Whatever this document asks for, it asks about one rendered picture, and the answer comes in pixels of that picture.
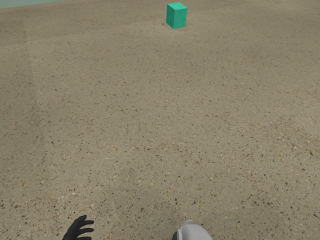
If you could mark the left robot hand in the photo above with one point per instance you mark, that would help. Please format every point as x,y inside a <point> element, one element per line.
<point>74,230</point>

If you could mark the carton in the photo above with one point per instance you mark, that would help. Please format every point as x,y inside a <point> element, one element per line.
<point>176,15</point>

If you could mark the right robot thigh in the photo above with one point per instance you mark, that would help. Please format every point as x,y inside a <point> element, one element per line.
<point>192,232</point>

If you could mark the robot right shin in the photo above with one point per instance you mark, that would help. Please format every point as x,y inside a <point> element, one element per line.
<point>188,222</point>

